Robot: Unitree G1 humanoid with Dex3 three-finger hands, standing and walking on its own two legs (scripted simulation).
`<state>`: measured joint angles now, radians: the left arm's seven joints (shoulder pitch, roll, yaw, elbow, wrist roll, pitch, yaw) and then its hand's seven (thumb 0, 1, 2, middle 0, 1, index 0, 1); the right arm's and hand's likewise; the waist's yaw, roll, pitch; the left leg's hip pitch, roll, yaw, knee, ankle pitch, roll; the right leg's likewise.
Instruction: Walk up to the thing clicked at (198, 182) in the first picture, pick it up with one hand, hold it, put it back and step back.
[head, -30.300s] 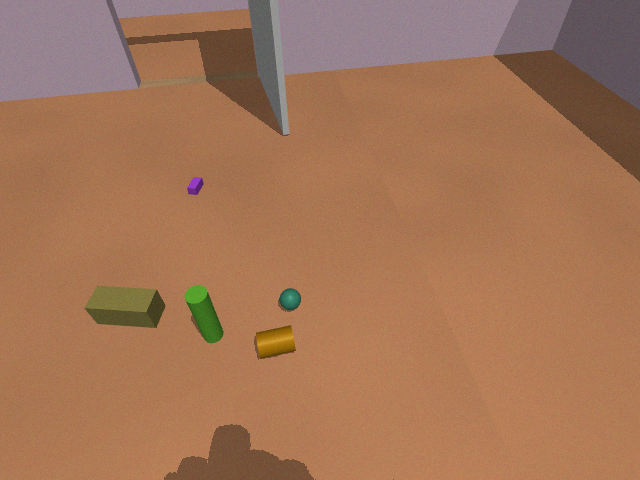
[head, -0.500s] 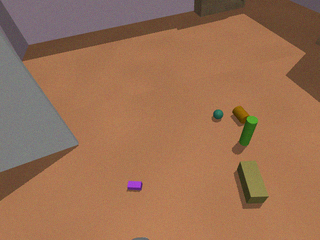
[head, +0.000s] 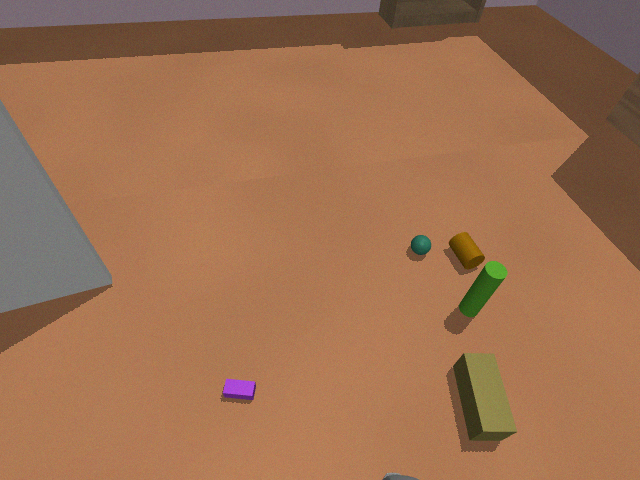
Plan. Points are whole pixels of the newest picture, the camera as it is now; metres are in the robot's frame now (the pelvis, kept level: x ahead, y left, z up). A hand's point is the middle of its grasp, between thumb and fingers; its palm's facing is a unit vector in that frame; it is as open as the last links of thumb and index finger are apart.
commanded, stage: walk up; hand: left
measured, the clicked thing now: (239, 389) +0.47 +0.23 -0.75
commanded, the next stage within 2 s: stand in 1.68 s
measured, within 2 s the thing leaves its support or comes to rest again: neither
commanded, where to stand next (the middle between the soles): +0.08 -0.03 m, yaw +0 degrees
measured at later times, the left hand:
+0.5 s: hand out of the picture +0.13 +0.22 -0.14, palm faces -0.06 -0.94 -0.33, open 7.4 cm
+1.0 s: hand out of the picture +0.11 +0.24 -0.14, palm faces -0.01 -0.94 -0.33, open 7.4 cm
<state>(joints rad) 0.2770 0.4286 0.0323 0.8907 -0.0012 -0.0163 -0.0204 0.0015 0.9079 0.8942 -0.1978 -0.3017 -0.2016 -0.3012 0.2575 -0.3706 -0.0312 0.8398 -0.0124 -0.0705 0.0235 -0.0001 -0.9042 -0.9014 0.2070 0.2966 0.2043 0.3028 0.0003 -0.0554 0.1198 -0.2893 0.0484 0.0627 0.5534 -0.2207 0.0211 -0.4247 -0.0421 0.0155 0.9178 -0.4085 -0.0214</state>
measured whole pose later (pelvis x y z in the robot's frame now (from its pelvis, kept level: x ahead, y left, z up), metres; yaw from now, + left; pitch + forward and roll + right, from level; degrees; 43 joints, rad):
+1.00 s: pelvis +0.04 -0.01 +0.01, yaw -1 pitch -2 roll +0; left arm 0.08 0.35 0.00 1.19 0.00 0.00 -0.02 0.00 0.91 0.89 -0.20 -0.30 -0.20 -0.30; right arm 0.06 -0.35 -0.01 1.16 -0.01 -0.03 0.01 0.00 -0.91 -0.90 0.20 0.30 0.20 0.30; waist 0.01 0.00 0.04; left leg -0.12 0.03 0.05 0.34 -0.18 -0.01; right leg -0.14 -0.04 -0.03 0.32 -0.15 0.03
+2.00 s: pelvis +0.05 -0.02 +0.02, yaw +0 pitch -2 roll +0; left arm 0.09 0.35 0.01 1.15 0.01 0.00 -0.01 0.00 0.91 0.89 -0.20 -0.30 -0.20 -0.30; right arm 0.09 -0.35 -0.01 1.15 -0.01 -0.01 0.01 0.00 -0.91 -0.90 0.20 0.30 0.20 0.30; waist 0.00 0.01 0.04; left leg -0.09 0.04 0.03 0.30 -0.17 -0.03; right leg -0.12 -0.03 -0.05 0.30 -0.15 0.01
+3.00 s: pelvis +0.05 -0.03 +0.02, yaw +0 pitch -2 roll +0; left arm 0.11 0.35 0.00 1.14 0.01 -0.01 -0.01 0.00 0.91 0.89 -0.20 -0.30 -0.20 -0.30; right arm 0.11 -0.35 0.00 1.13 -0.01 -0.01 0.01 0.00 -0.91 -0.90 0.20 0.30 0.20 0.30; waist 0.00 0.01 0.04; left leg -0.08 0.05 0.03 0.30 -0.18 -0.04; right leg -0.11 -0.02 -0.05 0.31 -0.16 0.01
